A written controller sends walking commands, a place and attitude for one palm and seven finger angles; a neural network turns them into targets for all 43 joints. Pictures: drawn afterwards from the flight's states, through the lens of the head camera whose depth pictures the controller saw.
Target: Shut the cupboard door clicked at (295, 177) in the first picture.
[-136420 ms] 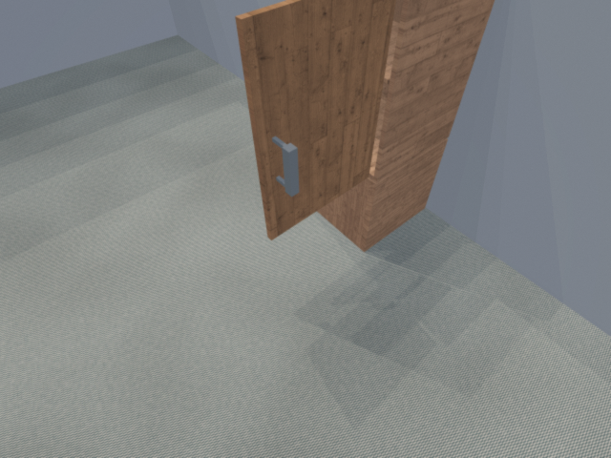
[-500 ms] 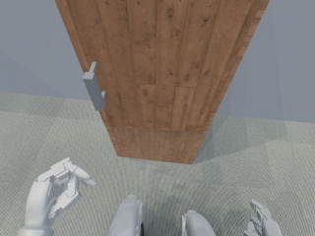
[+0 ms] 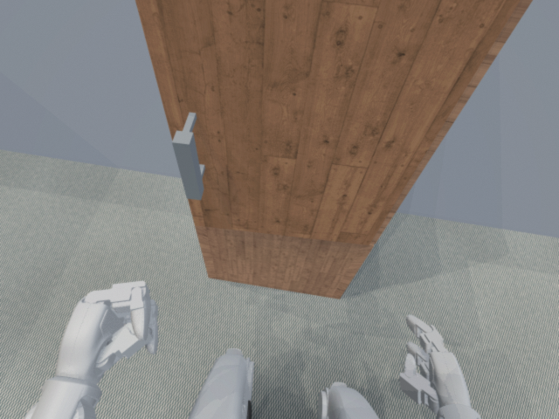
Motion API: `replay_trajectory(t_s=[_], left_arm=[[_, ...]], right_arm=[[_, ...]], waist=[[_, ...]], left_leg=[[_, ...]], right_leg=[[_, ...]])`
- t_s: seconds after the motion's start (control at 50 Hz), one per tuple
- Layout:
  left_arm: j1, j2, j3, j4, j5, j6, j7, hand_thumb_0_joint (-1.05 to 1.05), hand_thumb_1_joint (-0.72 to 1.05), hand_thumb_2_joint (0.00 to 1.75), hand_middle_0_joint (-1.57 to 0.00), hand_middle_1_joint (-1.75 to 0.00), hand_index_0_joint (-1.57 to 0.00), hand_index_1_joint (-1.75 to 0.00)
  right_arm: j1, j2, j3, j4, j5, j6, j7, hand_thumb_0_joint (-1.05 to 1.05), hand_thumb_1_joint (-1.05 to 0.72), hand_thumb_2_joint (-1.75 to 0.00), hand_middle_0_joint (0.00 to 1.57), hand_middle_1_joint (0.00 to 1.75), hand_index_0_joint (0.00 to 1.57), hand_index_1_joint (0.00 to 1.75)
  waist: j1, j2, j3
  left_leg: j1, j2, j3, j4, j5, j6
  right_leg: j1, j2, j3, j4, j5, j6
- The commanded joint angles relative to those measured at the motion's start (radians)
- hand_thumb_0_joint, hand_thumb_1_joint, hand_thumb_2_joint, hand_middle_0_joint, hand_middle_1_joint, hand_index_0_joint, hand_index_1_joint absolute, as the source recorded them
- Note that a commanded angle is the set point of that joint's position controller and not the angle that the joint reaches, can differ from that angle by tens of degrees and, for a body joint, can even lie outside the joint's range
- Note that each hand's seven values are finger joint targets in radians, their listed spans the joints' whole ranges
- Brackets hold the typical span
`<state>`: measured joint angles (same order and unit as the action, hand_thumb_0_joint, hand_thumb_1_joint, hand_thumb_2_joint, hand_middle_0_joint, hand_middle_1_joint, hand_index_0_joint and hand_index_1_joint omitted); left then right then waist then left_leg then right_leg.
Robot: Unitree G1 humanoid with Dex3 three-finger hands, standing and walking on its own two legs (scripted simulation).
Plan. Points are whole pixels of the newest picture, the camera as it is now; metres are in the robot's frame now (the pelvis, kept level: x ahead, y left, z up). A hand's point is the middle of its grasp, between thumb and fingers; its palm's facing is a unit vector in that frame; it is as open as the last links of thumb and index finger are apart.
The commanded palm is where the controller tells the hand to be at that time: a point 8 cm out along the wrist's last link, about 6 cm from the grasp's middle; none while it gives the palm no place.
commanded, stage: raise the hand and make a fist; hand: left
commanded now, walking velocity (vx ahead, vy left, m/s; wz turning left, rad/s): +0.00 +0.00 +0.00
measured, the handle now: (193, 157) +0.48 +0.19 +0.05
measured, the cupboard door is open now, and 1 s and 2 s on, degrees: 3 3 3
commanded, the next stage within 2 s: bring the fist close to the handle in 0.44 s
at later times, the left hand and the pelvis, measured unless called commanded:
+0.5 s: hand (161, 322) +0.23 +0.17 +0.04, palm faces -0.01 -1.00 -0.03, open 3.1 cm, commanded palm +0.21 +0.23 +0.05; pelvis +0.01 -0.01 +0.00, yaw +0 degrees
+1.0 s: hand (174, 268) +0.29 +0.17 +0.05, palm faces -0.02 -1.00 -0.03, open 3.1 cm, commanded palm +0.28 +0.22 +0.05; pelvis +0.01 -0.02 +0.00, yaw -1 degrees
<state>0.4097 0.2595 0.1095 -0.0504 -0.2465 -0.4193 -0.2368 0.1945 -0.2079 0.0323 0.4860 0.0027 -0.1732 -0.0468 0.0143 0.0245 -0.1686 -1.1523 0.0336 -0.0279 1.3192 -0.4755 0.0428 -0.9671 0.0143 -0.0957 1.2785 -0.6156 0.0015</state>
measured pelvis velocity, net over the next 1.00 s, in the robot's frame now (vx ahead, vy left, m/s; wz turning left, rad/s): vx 0.01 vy -0.02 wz -0.01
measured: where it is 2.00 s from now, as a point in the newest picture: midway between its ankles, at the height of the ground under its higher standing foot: outside the picture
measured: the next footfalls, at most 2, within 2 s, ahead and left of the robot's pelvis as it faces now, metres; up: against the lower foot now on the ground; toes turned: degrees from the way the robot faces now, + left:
none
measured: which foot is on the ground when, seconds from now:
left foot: down 0.00-1.00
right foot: down 0.00-1.00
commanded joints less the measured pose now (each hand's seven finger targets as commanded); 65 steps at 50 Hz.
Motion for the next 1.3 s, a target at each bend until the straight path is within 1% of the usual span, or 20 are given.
replay_trajectory(t_s=[0.0, 0.06, 0.12, 0.18, 0.26, 0.3, 0.38, 0.46, 0.52, 0.56, 0.64, 0.7, 0.78, 0.82, 0.88, 0.98, 1.04, 1.1, 1.16, 1.28], left_arm=[[-0.023, 0.089, 0.102, -0.253, -0.038, -0.098, 0.031, 0.0, 0.9, 0.9, -1.3, -1.5, -1.3, -1.5], [0.013, 0.037, 0.049, -0.122, -0.025, -0.039, 0.001, 0.0, 0.9, 0.9, -1.3, -1.5, -1.3, -1.5], [-0.009, 0.05, 0.038, -0.11, -0.029, 0.001, -0.034, 0.0, 0.9, 0.9, -1.3, -1.5, -1.3, -1.5], [-0.054, 0.118, 0.107, -0.197, -0.05, -0.027, -0.029, 0.0, 0.9, 0.9, -1.3, -1.5, -1.3, -1.5], [-0.06, 0.151, 0.163, -0.275, -0.06, -0.116, 0.026, 0.0, 0.9, 0.9, -1.3, -1.5, -1.3, -1.5], [-0.035, 0.103, 0.126, -0.223, -0.054, -0.132, 0.037, 0.0, 0.9, 0.9, -1.3, -1.5, -1.3, -1.5], [0.007, 0.045, 0.057, -0.095, -0.039, -0.08, -0.002, 0.0, 0.9, 0.9, -1.3, -1.5, -1.3, -1.5], [-0.038, 0.099, 0.074, -0.151, -0.044, -0.042, -0.032, 0.0, 0.9, 0.9, -1.3, -1.5, -1.3, -1.5], [-0.07, 0.129, 0.117, -0.241, -0.056, -0.076, -0.01, 0.0, 0.9, 0.9, -1.3, -1.5, -1.3, -1.5], [-0.131, 0.155, 0.149, -0.244, -0.058, -0.11, 0.017, 0.0, 0.9, 0.9, -1.3, -1.5, -1.3, -1.5], [-0.21, 0.107, 0.122, -0.086, -0.047, -0.13, 0.019, 0.0, 0.9, 0.9, -1.3, -1.5, -1.3, -1.5], [-0.219, 0.093, 0.084, -0.033, -0.052, -0.084, -0.033, 0.0, 0.9, 0.9, -1.3, -1.5, -1.3, -1.5], [-0.276, 0.146, 0.109, -0.068, -0.059, -0.019, -0.064, 0.0, 0.9, 0.9, -1.3, -1.5, -1.3, -1.5], [-0.327, 0.169, 0.143, -0.097, -0.063, -0.018, -0.047, 0.0, 0.9, 0.9, -1.3, -1.5, -1.3, -1.5], [-0.36, 0.17, 0.177, -0.065, -0.061, -0.038, -0.001, 0.0, 0.9, 0.9, -1.3, -1.5, -1.3, -1.5], [-0.376, 0.112, 0.126, 0.052, -0.033, -0.044, 0.03, 0.0, 0.9, 0.9, -1.3, -1.5, -1.3, -1.5], [-0.433, 0.073, 0.05, 0.068, -0.009, -0.029, 0.019, 0.0, 0.9, 0.9, -1.3, -1.5, -1.3, -1.5], [-0.479, 0.078, 0.044, 0.046, -0.002, -0.029, 0.023, 0.0, 0.9, 0.9, -1.3, -1.5, -1.3, -1.5], [-0.541, 0.139, 0.116, 0.051, -0.002, -0.057, 0.056, 0.0, 0.9, 0.9, -1.3, -1.5, -1.3, -1.5], [-0.632, 0.1, 0.093, 0.168, 0.034, -0.096, 0.102, 0.0, 0.9, 0.9, -1.3, -1.5, -1.3, -1.5]], right_arm=[[-0.015, -0.151, -0.08, -0.126, 0.004, -0.042, 0.002, 0.0, -0.9, -0.9, 0.2, 0.3, 0.2, 0.3], [-0.008, -0.158, -0.086, -0.122, 0.014, -0.03, 0.003, 0.0, -0.9, -0.9, 0.2, 0.3, 0.2, 0.3], [-0.001, -0.171, -0.09, -0.136, 0.027, -0.026, -0.004, 0.0, -0.9, -0.9, 0.2, 0.3, 0.2, 0.3], [-0.002, -0.167, -0.091, -0.141, 0.021, -0.035, -0.013, 0.0, -0.9, -0.9, 0.2, 0.3, 0.2, 0.3], [-0.008, -0.15, -0.088, -0.127, 0.008, -0.041, -0.01, 0.0, -0.9, -0.9, 0.2, 0.3, 0.2, 0.3], [-0.012, -0.145, -0.086, -0.119, 0.005, -0.037, -0.004, 0.0, -0.9, -0.9, 0.2, 0.3, 0.2, 0.3], [-0.004, -0.159, -0.091, -0.12, 0.016, -0.021, 0.001, 0.0, -0.9, -0.9, 0.2, 0.3, 0.2, 0.3], [-0.001, -0.165, -0.092, -0.139, 0.027, -0.018, -0.011, 0.0, -0.9, -0.9, 0.2, 0.3, 0.2, 0.3], [-0.009, -0.152, -0.088, -0.141, 0.02, -0.022, -0.017, 0.0, -0.9, -0.9, 0.2, 0.3, 0.2, 0.3], [-0.003, -0.148, -0.083, -0.124, 0.01, -0.023, -0.022, 0.0, -0.9, -0.9, 0.2, 0.3, 0.2, 0.3], [-0.001, -0.156, -0.076, -0.092, 0.009, -0.025, -0.017, 0.0, -0.9, -0.9, 0.2, 0.3, 0.2, 0.3], [0.005, -0.169, -0.076, -0.1, 0.021, -0.022, -0.015, 0.0, -0.9, -0.9, 0.2, 0.3, 0.2, 0.3], [0.019, -0.18, -0.078, -0.109, 0.027, -0.019, -0.023, 0.0, -0.9, -0.9, 0.2, 0.3, 0.2, 0.3], [0.02, -0.177, -0.078, -0.102, 0.023, -0.017, -0.023, 0.0, -0.9, -0.9, 0.2, 0.3, 0.2, 0.3], [0.017, -0.17, -0.077, -0.086, 0.017, -0.016, -0.019, 0.0, -0.9, -0.9, 0.2, 0.3, 0.2, 0.3], [0.028, -0.178, -0.08, -0.071, 0.013, -0.002, -0.001, 0.0, -0.9, -0.9, 0.2, 0.3, 0.2, 0.3], [0.042, -0.187, -0.085, -0.071, 0.017, 0.007, 0.003, 0.0, -0.9, -0.9, 0.2, 0.3, 0.2, 0.3], [0.048, -0.19, -0.088, -0.074, 0.017, 0.014, 0.002, 0.0, -0.9, -0.9, 0.2, 0.3, 0.2, 0.3], [0.05, -0.189, -0.086, -0.059, 0.011, 0.018, -0.002, 0.0, -0.9, -0.9, 0.2, 0.3, 0.2, 0.3], [0.043, -0.183, -0.084, -0.035, 0.002, 0.035, 0.013, 0.0, -0.9, -0.9, 0.2, 0.3, 0.2, 0.3]], waist=[[0.0, 0.135, -0.268], [-0.023, 0.054, -0.195], [-0.028, -0.005, -0.188], [-0.006, 0.026, -0.269], [0.018, 0.091, -0.286], [0.003, 0.089, -0.25], [-0.021, 0.016, -0.2], [-0.019, 0.008, -0.217], [-0.003, 0.029, -0.266], [-0.012, 0.031, -0.249], [-0.042, 0.011, -0.176], [-0.036, 0.03, -0.206], [-0.025, 0.037, -0.29], [-0.02, 0.045, -0.321], [-0.013, 0.042, -0.299], [-0.023, 0.041, -0.274], [-0.048, 0.031, -0.28], [-0.048, 0.041, -0.311], [-0.041, 0.03, -0.313], [-0.041, 0.062, -0.314]], left_leg=[[0.428, 0.003, -0.112, -0.261, 0.096, -0.046], [0.35, 0.0, -0.104, -0.261, 0.044, -0.036], [0.317, -0.006, -0.084, -0.256, 0.03, -0.027], [0.337, -0.012, -0.066, -0.228, 0.101, -0.025], [0.36, -0.011, -0.066, -0.217, 0.139, -0.033], [0.345, -0.01, -0.061, -0.211, 0.12, -0.033], [0.273, -0.013, -0.044, -0.196, 0.069, -0.023], [0.277, -0.015, -0.041, -0.204, 0.054, -0.016], [0.309, -0.014, -0.035, -0.19, 0.109, -0.017], [0.283, -0.013, -0.036, -0.167, 0.109, -0.016], [0.22, -0.013, -0.034, -0.138, 0.031, -0.019], [0.225, -0.015, -0.024, -0.148, 0.036, -0.015], [0.286, -0.011, -0.022, -0.165, 0.108, -0.01], [0.314, -0.011, -0.024, -0.166, 0.147, -0.011], [0.329, -0.009, -0.029, -0.176, 0.168, -0.016], [0.332, -0.009, -0.034, -0.201, 0.148, -0.021], [0.377, -0.004, -0.044, -0.221, 0.145, -0.021], [0.421, -0.002, -0.052, -0.235, 0.158, -0.023], [0.41, -0.004, -0.052, -0.228, 0.18, -0.023], [0.437, -0.003, -0.055, -0.24, 0.159, -0.033]], right_leg=[[-0.046, 0.036, 0.004, -0.153, 0.174, -0.043], [-0.042, 0.039, 0.005, -0.177, 0.152, -0.037], [-0.009, 0.035, 0.02, -0.208, 0.135, -0.033], [0.028, 0.032, 0.035, -0.196, 0.17, -0.037], [0.016, 0.037, 0.034, -0.165, 0.186, -0.047], [-0.008, 0.033, 0.034, -0.168, 0.172, -0.043], [-0.009, 0.03, 0.051, -0.198, 0.133, -0.033], [0.026, 0.029, 0.075, -0.23, 0.105, -0.031], [0.046, 0.027, 0.076, -0.212, 0.153, -0.034], [0.029, 0.032, 0.078, -0.202, 0.149, -0.035], [-0.049, 0.028, 0.091, -0.209, 0.06, -0.03], [-0.016, 0.022, 0.11, -0.232, 0.059, -0.03], [0.043, 0.02, 0.113, -0.239, 0.149, -0.026], [0.054, 0.022, 0.101, -0.223, 0.203, -0.027], [0.032, 0.029, 0.077, -0.204, 0.23, -0.03], [0.007, 0.027, 0.057, -0.199, 0.215, -0.031], [-0.01, 0.024, 0.049, -0.21, 0.221, -0.029], [-0.006, 0.023, 0.043, -0.213, 0.23, -0.029], [0.008, 0.028, 0.044, -0.206, 0.246, -0.033], [-0.029, 0.023, 0.04, -0.2, 0.222, -0.036]])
